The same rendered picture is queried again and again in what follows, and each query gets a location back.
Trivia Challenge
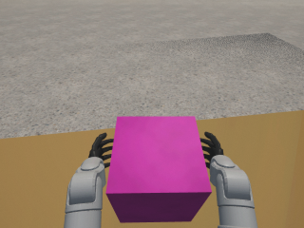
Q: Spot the right robot hand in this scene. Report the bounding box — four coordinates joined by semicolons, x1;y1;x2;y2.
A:
200;131;224;168

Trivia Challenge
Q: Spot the robot right forearm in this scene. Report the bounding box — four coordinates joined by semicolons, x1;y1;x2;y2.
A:
209;155;258;228

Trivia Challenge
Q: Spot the robot left forearm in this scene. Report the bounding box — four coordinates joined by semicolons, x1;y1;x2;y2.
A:
64;157;106;228

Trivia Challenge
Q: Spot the left robot hand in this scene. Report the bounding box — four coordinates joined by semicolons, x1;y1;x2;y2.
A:
88;133;114;168

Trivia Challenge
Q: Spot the carton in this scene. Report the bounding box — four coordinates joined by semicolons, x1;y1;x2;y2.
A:
105;116;212;223

